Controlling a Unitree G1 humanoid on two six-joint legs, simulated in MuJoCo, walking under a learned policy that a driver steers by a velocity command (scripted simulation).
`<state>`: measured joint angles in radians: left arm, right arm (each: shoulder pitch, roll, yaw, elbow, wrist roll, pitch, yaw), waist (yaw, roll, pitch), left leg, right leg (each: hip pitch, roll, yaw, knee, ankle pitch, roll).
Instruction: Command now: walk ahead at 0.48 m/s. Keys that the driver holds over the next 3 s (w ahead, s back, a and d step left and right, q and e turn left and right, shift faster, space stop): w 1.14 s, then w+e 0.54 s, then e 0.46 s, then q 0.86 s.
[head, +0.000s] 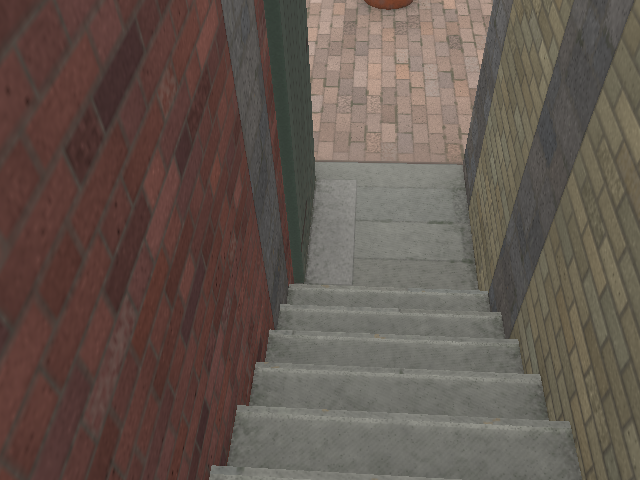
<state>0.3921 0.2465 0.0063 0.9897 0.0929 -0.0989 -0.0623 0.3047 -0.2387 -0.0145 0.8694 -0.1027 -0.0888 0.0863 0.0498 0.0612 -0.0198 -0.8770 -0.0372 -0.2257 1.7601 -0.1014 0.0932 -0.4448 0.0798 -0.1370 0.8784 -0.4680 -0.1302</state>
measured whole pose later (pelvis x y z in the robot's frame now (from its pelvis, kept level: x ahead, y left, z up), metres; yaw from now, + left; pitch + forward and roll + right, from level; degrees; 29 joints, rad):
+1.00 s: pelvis +0.55 -0.02 -0.37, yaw -1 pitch +4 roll -3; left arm 0.46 0.20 -0.03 1.10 0.10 -0.12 -0.02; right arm 0.31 -0.21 0.00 0.93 -0.11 -0.06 0.13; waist 0.01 0.05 -0.05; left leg -1.00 0.10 -0.10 1.35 0.20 0.09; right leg -0.36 0.11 -0.12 0.80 -0.51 -0.10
